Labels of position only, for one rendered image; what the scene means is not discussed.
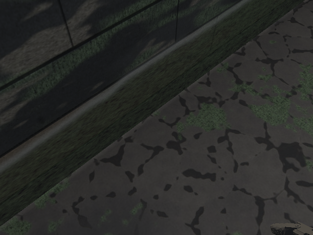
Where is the right robot hand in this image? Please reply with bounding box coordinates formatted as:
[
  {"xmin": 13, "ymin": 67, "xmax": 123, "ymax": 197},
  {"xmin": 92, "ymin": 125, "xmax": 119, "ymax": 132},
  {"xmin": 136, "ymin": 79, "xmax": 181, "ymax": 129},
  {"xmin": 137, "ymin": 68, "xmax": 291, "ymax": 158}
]
[{"xmin": 270, "ymin": 221, "xmax": 313, "ymax": 235}]

